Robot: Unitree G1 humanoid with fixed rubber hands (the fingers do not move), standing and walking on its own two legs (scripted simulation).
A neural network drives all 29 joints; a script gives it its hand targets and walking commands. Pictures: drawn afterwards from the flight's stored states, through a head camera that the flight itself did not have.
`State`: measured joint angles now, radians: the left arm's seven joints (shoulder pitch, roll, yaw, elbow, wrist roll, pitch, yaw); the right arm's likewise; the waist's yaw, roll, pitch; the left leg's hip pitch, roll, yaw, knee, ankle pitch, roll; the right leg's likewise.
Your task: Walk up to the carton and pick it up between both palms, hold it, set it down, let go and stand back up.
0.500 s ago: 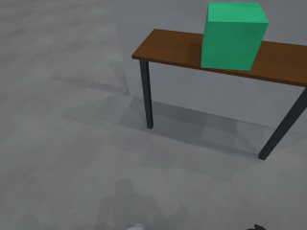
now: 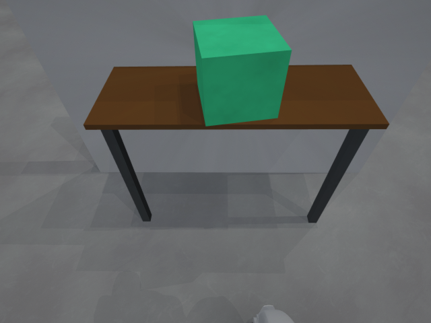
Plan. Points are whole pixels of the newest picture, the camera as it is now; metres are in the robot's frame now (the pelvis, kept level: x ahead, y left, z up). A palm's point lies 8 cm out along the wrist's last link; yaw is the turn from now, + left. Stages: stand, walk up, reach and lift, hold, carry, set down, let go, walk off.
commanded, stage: walk up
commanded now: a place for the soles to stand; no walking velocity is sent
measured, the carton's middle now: (236, 70) +0.83 -0.08 +0.04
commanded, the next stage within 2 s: none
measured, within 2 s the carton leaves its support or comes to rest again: neither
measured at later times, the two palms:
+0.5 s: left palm (109, 312) +0.20 +0.23 -0.10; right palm (368, 271) +0.25 -0.30 -0.10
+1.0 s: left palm (142, 212) +0.43 +0.20 -0.12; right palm (358, 253) +0.29 -0.30 -0.11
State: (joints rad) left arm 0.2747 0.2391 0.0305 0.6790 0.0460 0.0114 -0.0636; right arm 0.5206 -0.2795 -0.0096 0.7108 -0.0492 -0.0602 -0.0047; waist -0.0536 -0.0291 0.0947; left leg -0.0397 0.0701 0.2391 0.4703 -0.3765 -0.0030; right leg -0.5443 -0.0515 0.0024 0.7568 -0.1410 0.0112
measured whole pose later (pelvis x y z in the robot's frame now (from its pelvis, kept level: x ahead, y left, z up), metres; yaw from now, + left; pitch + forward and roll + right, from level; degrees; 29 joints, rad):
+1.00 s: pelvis +0.30 -0.03 +0.00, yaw -5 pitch -2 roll +0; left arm 0.25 0.25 0.00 0.69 0.02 0.03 0.00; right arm 0.45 -0.28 0.00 0.66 -0.01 0.00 -0.01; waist -0.04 -0.03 0.13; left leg -0.26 0.02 0.07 0.60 -0.29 0.02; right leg -0.40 -0.03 0.00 0.72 -0.22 0.04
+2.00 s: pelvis +0.31 -0.05 +0.00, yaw -2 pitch -1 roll +0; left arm 0.28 0.26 -0.01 0.78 0.00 0.01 -0.01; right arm 0.40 -0.28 0.01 0.68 -0.01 -0.01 0.00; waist 0.01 0.00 0.01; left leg -0.17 0.02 -0.01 0.53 -0.35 -0.02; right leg -0.31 -0.02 -0.06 0.54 -0.22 -0.02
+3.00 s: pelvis +0.40 -0.18 +0.00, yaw +5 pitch -4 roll +2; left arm 0.35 0.23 0.01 0.71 0.04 0.01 0.00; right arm 0.39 -0.32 -0.04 0.71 -0.04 0.04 -0.02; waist 0.01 0.04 0.09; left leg -0.42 0.00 -0.05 1.11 -0.46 -0.02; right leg -0.28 -0.08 -0.09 0.58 -0.24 -0.02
